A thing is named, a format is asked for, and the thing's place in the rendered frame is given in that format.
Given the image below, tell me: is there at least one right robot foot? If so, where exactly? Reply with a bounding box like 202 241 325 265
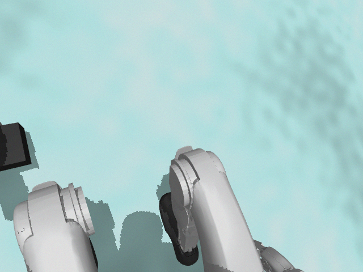
159 192 199 266

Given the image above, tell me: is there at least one small box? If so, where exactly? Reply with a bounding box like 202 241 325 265
0 122 32 171

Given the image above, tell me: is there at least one left robot foot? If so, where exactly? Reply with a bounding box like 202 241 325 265
89 238 98 269

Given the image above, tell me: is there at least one right robot hand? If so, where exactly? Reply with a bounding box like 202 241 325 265
254 240 295 272

